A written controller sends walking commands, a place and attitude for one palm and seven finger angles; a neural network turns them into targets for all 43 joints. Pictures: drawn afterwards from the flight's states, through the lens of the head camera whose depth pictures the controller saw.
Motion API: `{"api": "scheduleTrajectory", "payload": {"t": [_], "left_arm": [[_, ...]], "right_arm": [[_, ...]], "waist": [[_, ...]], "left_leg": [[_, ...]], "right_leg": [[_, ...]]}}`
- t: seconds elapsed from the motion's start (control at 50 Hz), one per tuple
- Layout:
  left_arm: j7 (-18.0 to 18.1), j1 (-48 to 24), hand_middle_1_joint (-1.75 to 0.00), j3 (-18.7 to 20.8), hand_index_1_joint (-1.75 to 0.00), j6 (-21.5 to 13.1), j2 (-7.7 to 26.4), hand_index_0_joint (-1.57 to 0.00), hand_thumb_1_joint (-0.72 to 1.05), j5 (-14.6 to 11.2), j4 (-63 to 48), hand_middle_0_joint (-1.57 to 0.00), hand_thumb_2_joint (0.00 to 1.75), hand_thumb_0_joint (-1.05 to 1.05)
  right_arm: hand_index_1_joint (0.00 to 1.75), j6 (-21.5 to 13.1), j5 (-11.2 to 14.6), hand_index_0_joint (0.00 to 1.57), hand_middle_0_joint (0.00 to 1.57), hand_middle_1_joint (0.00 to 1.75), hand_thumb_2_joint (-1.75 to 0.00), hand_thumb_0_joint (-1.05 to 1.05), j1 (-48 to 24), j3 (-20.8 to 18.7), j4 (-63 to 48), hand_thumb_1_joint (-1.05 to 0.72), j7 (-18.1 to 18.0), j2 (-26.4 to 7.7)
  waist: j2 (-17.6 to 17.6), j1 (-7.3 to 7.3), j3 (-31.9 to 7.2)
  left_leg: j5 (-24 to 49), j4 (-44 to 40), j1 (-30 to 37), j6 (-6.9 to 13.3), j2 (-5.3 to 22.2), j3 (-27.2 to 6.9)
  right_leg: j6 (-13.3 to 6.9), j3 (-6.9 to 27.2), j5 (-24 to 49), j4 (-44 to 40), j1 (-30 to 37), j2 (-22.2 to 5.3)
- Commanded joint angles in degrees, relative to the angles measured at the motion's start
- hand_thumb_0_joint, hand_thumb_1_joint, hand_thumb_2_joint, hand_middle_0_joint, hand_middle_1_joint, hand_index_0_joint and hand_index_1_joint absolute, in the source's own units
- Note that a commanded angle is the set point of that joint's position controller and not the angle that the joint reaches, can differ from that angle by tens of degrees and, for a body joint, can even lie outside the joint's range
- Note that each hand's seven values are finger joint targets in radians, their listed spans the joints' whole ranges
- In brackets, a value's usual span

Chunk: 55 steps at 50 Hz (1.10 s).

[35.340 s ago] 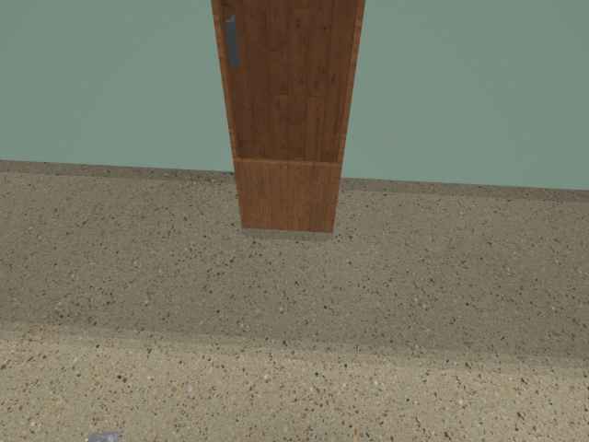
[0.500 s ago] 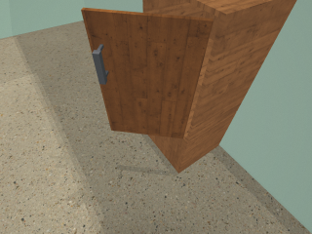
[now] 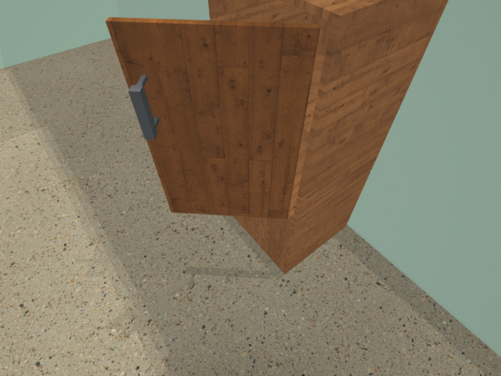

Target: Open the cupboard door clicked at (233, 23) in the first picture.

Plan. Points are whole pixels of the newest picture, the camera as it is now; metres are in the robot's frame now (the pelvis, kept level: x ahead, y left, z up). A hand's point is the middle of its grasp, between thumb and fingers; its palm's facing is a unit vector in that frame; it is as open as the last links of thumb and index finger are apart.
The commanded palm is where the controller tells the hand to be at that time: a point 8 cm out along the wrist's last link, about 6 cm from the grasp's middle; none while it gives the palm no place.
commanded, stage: look again from close up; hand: left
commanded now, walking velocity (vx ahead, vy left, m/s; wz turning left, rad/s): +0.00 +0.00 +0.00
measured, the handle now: (147, 107) +0.60 +0.25 +0.09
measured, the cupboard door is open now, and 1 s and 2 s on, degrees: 48 48 48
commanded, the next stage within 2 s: shuffle to correct the standing spot in 0.40 s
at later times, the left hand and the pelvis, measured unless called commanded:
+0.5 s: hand out of the picture -0.09 +0.20 -0.18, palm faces +0.04 -0.98 -0.17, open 7.3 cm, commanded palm none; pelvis -0.08 +0.02 +0.00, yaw +1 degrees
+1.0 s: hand out of the picture -0.03 +0.21 -0.17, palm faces +0.02 -0.99 -0.15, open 7.3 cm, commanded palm none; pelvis -0.03 +0.05 +0.01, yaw +0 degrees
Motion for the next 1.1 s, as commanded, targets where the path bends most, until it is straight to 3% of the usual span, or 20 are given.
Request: {"api": "scheduleTrajectory", "payload": {"t": [0.0,0.04,0.1,0.16,0.24,0.32,0.48,0.54,0.6,0.66,0.7,0.72,0.74,0.76,0.78,0.8,0.86,0.94,1.02,1.08], "left_arm": [[0.72,6.51,-0.30,0.69,-0.30,-1.88,8.01,-0.20,0.90,-0.39,-3.18,-0.20,0.90,0.00],[0.59,6.36,-0.30,0.88,-0.30,-1.17,7.85,-0.20,0.90,-0.53,-4.59,-0.20,0.90,0.00],[0.07,5.71,-0.30,0.87,-0.30,0.27,6.38,-0.20,0.90,-0.39,-5.40,-0.20,0.90,0.00],[-0.32,6.02,-0.30,0.74,-0.30,0.69,7.00,-0.20,0.90,-0.20,-5.04,-0.20,0.90,0.00],[-0.67,5.79,-0.30,0.54,-0.30,1.32,6.73,-0.20,0.90,-0.12,-4.99,-0.20,0.90,0.00],[-1.13,5.70,-0.30,0.36,-0.30,2.00,6.48,-0.20,0.90,-0.03,-5.57,-0.20,0.90,0.00],[-1.51,9.91,-0.30,0.31,-0.30,1.62,5.41,-0.20,0.90,0.21,-4.50,-0.20,0.90,0.00],[-1.68,12.26,-0.30,0.51,-0.30,1.53,5.41,-0.20,0.90,0.57,-3.41,-0.20,0.90,0.00],[-1.84,13.27,-0.30,1.30,-0.30,1.42,6.36,-0.20,0.90,0.44,-2.65,-0.20,0.90,0.00],[-1.69,11.90,-0.30,2.47,-0.30,0.86,8.18,-0.20,0.90,0.10,-2.67,-0.20,0.90,0.00],[-1.76,9.29,-0.30,2.43,-0.30,0.56,7.91,-0.20,0.90,0.10,-3.29,-0.20,0.90,0.00],[-1.93,8.20,-0.30,2.20,-0.30,0.72,7.21,-0.20,0.90,0.22,-3.43,-0.20,0.90,0.00],[-2.10,7.93,-0.30,1.97,-0.30,0.98,5.74,-0.20,0.90,0.29,-4.03,-0.20,0.90,0.00],[-2.37,8.27,-0.30,1.59,-0.30,0.97,3.20,-0.20,0.90,0.20,-4.72,-0.20,0.90,0.00],[-2.42,6.49,-0.30,1.23,-0.30,0.78,2.35,-0.20,0.90,0.64,-5.83,-0.20,0.90,0.00],[-2.47,5.04,-0.30,1.23,-0.30,0.69,2.86,-0.20,0.90,0.96,-5.78,-0.20,0.90,0.00],[-3.30,6.60,-0.30,1.43,-0.30,0.04,1.67,-0.20,0.90,1.01,-4.39,-0.20,0.90,0.00],[-3.63,4.19,-0.30,1.22,-0.30,-0.04,0.16,-0.20,0.90,0.67,-5.15,-0.20,0.90,0.00],[-3.57,-0.65,-0.30,1.13,-0.30,0.15,-0.08,-0.20,0.90,0.43,-6.74,-0.20,0.90,0.00],[-3.60,-1.97,-0.30,1.38,-0.30,-0.04,0.11,-0.20,0.90,0.51,-7.59,-0.20,0.90,0.00]], "right_arm": [[0.30,-1.90,-0.49,0.20,0.20,0.30,-0.90,0.00,7.47,-1.48,-4.86,-0.90,-0.22,-5.12],[0.30,-1.91,-0.27,0.20,0.20,0.30,-0.90,0.00,7.41,-1.59,-4.83,-0.90,-0.38,-6.15],[0.30,-1.21,-0.07,0.20,0.20,0.30,-0.90,0.00,4.40,-1.34,-5.88,-0.90,-0.67,-5.93],[0.30,-1.02,-0.07,0.20,0.20,0.30,-0.90,0.00,3.02,-0.79,-6.42,-0.90,-0.43,-4.59],[0.30,-1.07,-0.05,0.20,0.20,0.30,-0.90,0.00,3.22,-1.04,-6.31,-0.90,-0.17,-5.65],[0.30,-0.45,-0.30,0.20,0.20,0.30,-0.90,0.00,2.73,-1.31,-6.73,-0.90,0.26,-6.12],[0.30,-0.50,-0.33,0.20,0.20,0.30,-0.90,0.00,3.75,-1.77,-6.76,-0.90,0.42,-6.68],[0.30,0.02,-0.59,0.20,0.20,0.30,-0.90,0.00,5.01,-1.86,-6.09,-0.90,0.71,-6.37],[0.30,0.23,-0.72,0.20,0.20,0.30,-0.90,0.00,5.05,-1.66,-6.31,-0.90,1.07,-4.74],[0.30,-0.07,-0.78,0.20,0.20,0.30,-0.90,0.00,5.80,-1.63,-6.35,-0.90,1.29,-2.50],[0.30,-0.87,-0.65,0.20,0.20,0.30,-0.90,0.00,7.91,-1.40,-5.76,-0.90,1.49,-1.78],[0.30,-1.41,-0.44,0.20,0.20,0.30,-0.90,0.00,10.35,-1.38,-4.95,-0.90,1.43,-2.00],[0.30,-1.59,-0.46,0.20,0.20,0.30,-0.90,0.00,12.94,-1.74,-3.92,-0.90,1.16,-3.50],[0.30,-1.74,-0.84,0.20,0.20,0.30,-0.90,0.00,16.52,-2.49,-3.11,-0.90,0.61,-6.92],[0.30,-2.09,-1.02,0.20,0.20,0.30,-0.90,0.00,19.30,-2.90,-2.65,-0.90,0.32,-8.63],[0.30,-2.18,-0.70,0.20,0.20,0.30,-0.90,0.00,17.48,-2.83,-2.65,-0.90,0.30,-8.13],[0.30,-3.86,-0.46,0.20,0.20,0.30,-0.90,0.00,11.94,-1.75,-3.97,-0.90,0.34,-4.79],[0.30,-5.26,-0.30,0.20,0.20,0.30,-0.90,0.00,13.86,-1.32,-2.59,-0.90,-0.26,-3.63],[0.30,-4.78,-0.74,0.20,0.20,0.30,-0.90,0.00,15.50,-1.28,-1.08,-0.90,-0.27,-3.91],[0.30,-4.21,-0.87,0.20,0.20,0.30,-0.90,0.00,15.00,-1.52,-0.87,-0.90,-0.05,-4.38]], "waist": [[-8.67,-1.32,-9.39],[-3.23,-0.57,-11.19],[2.33,0.62,-2.93],[2.24,0.91,2.92],[-0.70,0.85,1.12],[1.90,0.81,7.74],[2.68,1.50,2.82],[0.55,1.78,2.30],[-4.88,1.80,5.61],[-10.86,0.61,5.01],[-7.93,-1.07,4.54],[-4.57,-1.99,4.89],[2.36,-2.27,6.02],[12.20,-3.21,6.33],[16.34,-3.84,5.93],[12.59,-2.76,7.66],[1.97,0.54,5.57],[2.14,0.15,0.36],[6.03,-0.92,1.22],[4.44,-0.63,1.95]], "left_leg": [[21.78,3.08,2.14,2.69,1.75,-1.23],[30.54,3.46,5.22,3.14,3.28,-2.05],[26.15,0.99,2.43,3.50,5.59,-4.65],[16.54,-1.02,-2.08,2.62,3.91,-4.64],[10.23,-3.07,-2.15,3.27,4.54,-6.02],[-10.05,-10.08,-8.50,3.18,4.16,-8.76],[-14.84,-14.08,-8.53,3.66,4.90,-10.97],[-18.66,-11.98,-8.54,3.59,3.66,-9.31],[-14.51,-3.63,-11.63,2.83,0.18,-5.15],[-5.14,10.32,-10.26,2.05,-1.52,0.29],[-3.98,5.10,-4.01,2.39,-0.75,0.17],[-5.63,-0.13,0.07,2.54,-0.75,-1.09],[-12.40,-6.11,1.04,3.56,1.73,-6.71],[-22.18,-15.49,3.30,6.64,10.19,-19.07],[-28.68,-23.61,4.50,10.63,16.32,-31.20],[-28.81,-25.40,0.53,12.41,17.65,-31.45],[-13.24,-24.28,-2.93,12.55,15.51,-22.40],[10.27,-20.48,3.98,12.79,12.32,-12.19],[11.55,-19.60,4.16,13.22,13.02,-10.22],[8.35,-18.21,1.67,12.58,13.01,-10.48]], "right_leg": [[-1.94,2.87,66.26,8.95,3.57,-7.91],[-1.89,2.72,53.63,10.34,1.61,-6.49],[-2.09,3.02,23.24,4.79,-5.91,-4.24],[-2.77,4.64,18.51,1.50,-7.93,-4.95],[-2.05,3.87,8.03,0.80,-8.31,-3.74],[-2.17,4.27,-5.49,-1.36,-12.93,-2.82],[-1.82,3.61,-4.52,-1.15,-11.22,-2.66],[-2.48,4.55,-13.38,-2.36,-11.94,-3.02],[-4.95,11.01,-19.67,-7.00,-14.09,-6.57],[-8.25,18.96,-22.61,-13.70,-16.11,-14.02],[-7.63,14.38,-18.44,-10.62,-19.56,-12.56],[-6.34,9.87,-16.94,-5.42,-22.12,-9.35],[-4.86,5.99,-17.31,1.50,-25.31,-4.97],[-2.90,-0.63,-13.60,14.51,-30.48,0.23],[-2.63,-1.65,-10.94,27.11,-34.18,1.78],[-3.56,1.92,-8.02,35.50,-34.35,-1.34],[-2.69,3.50,1.17,39.43,-32.12,-4.38],[-1.10,1.15,3.03,29.57,-28.79,-4.04],[-1.15,-0.44,1.33,19.64,-25.06,-2.99],[-1.27,-1.08,1.75,13.32,-19.87,-1.86]]}}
